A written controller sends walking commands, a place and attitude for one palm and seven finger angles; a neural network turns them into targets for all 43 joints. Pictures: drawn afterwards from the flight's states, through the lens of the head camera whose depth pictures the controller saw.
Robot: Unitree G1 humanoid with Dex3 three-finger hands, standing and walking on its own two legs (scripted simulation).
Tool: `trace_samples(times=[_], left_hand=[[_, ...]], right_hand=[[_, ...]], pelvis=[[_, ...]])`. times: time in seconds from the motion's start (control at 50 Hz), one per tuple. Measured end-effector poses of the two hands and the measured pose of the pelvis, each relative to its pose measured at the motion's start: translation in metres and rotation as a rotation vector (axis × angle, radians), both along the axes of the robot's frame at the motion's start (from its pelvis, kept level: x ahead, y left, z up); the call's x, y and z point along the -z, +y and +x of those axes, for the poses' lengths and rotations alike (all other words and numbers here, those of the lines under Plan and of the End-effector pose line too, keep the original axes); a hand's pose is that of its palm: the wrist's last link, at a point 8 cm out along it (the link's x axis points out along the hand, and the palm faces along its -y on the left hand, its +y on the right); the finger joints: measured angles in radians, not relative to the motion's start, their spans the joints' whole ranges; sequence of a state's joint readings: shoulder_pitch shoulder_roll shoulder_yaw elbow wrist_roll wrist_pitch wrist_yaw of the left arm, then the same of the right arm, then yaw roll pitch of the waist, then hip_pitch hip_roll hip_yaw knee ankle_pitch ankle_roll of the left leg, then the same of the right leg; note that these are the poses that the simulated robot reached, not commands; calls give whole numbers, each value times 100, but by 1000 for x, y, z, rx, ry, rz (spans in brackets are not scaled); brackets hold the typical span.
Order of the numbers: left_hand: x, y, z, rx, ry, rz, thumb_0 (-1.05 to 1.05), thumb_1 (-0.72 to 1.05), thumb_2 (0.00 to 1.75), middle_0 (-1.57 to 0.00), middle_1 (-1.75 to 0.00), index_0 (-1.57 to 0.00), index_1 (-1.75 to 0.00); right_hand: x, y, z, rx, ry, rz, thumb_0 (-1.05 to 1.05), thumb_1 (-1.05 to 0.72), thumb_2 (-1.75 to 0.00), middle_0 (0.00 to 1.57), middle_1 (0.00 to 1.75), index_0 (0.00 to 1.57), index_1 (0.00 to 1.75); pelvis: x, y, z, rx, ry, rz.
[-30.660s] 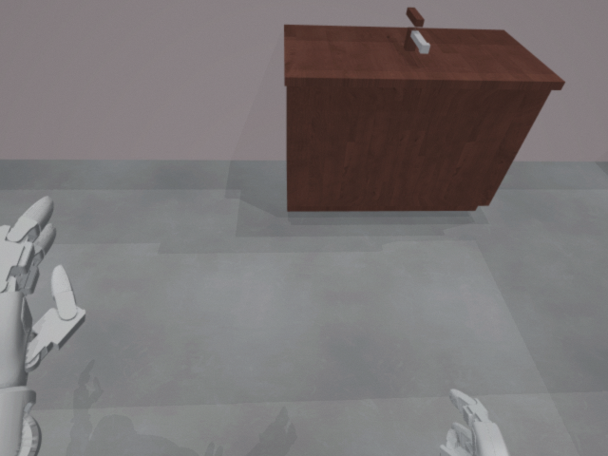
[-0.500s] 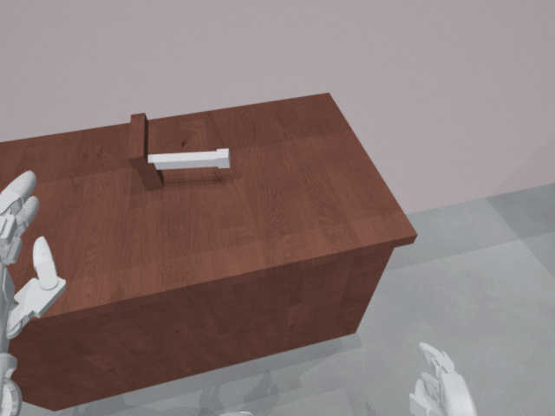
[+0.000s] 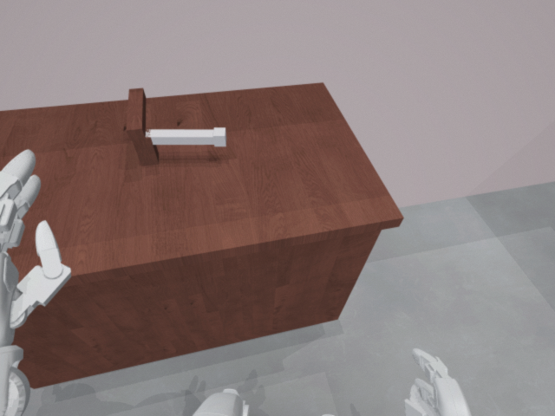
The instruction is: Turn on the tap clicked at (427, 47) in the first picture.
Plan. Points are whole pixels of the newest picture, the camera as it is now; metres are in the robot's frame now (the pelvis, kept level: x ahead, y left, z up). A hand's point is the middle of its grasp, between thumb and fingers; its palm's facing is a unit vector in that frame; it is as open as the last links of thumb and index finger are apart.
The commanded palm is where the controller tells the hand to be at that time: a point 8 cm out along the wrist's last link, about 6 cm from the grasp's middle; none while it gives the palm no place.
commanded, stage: step back with the hand held close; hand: left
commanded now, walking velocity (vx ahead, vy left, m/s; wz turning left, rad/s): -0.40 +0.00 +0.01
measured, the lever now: (220, 137) +0.62 +0.17 +0.02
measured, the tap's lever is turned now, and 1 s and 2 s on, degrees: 80 80 80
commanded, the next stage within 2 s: stop stepping back and stand still in 0.30 s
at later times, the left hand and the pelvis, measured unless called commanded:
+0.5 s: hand (33, 405) +0.11 +0.21 +0.17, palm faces +0.30 -0.86 -0.41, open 7.5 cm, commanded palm +0.05 +0.26 +0.19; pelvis -0.11 -0.02 +0.01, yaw -1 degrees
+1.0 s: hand out of the picture +0.00 +0.21 +0.17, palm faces +0.40 -0.85 -0.34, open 7.5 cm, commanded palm -0.05 +0.25 +0.19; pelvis -0.21 -0.03 +0.00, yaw +1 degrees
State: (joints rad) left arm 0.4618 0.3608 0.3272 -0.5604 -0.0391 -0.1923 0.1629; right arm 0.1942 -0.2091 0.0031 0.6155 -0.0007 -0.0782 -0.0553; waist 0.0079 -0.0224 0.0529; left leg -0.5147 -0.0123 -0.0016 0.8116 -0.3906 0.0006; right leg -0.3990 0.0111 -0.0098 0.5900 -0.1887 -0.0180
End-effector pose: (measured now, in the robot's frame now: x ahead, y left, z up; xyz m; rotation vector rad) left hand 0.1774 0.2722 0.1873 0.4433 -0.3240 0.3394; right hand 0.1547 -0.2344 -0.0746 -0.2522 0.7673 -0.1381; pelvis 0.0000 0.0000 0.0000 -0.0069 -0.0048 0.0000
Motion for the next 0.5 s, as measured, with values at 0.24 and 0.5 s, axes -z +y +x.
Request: trace_samples(times=[0.24,0.5], left_hand=[[-4,19,-36,-7,-1,37,2,89,90,-21,-30,-21,-30],[2,-22,-106,62,76,23,2,88,90,-21,-30,-21,-30]], right_hand=[[-4,12,-48,18,-21,25,1,-91,-89,20,30,20,30],[-5,-14,-120,66,-12,40,1,-91,-89,20,30,21,30]], pelvis=[[-2,3,-45,10,8,2],[-5,-16,-112,12,12,31]])
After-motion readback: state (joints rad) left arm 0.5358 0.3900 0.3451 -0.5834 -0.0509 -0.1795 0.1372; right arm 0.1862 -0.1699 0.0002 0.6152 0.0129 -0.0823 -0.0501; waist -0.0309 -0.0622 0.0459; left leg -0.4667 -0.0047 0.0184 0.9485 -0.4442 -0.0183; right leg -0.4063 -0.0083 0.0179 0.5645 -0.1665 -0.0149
